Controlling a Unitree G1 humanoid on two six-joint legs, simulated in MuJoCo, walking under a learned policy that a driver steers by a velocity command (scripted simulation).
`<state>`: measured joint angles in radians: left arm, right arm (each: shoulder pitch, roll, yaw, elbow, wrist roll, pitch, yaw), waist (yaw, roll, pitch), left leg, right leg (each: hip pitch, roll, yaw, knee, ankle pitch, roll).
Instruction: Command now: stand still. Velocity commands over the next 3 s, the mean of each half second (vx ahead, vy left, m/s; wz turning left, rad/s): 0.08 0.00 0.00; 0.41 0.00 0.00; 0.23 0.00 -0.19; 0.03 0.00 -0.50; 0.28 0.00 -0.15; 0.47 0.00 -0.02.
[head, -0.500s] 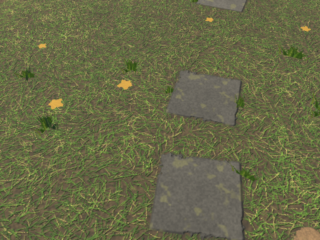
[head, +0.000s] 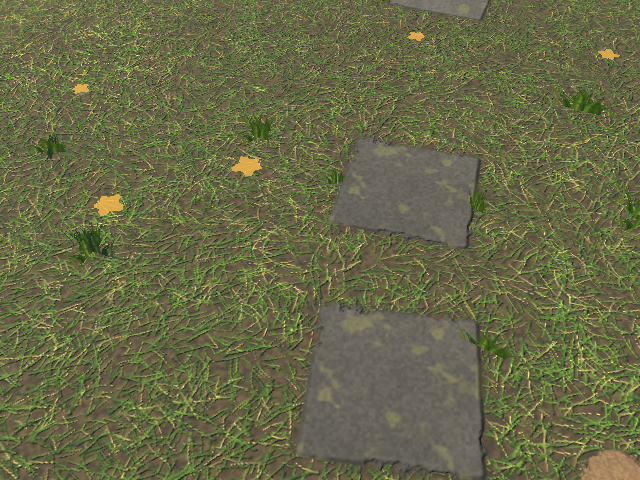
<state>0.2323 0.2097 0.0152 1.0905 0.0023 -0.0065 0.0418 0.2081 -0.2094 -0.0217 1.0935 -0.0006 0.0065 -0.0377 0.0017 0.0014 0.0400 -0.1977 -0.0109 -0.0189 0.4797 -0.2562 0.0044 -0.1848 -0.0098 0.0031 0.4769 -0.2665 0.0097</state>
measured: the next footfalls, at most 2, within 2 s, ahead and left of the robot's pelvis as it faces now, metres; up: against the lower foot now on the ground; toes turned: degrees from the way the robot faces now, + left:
left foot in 0.98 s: +0.44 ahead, +0.10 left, +0.00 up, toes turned +1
right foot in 1.48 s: +0.56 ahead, -0.13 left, +0.00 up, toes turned -9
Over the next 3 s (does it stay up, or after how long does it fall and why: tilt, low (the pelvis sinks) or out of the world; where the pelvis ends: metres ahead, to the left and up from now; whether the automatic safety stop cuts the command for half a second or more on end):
stays up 0.84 -0.13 0.00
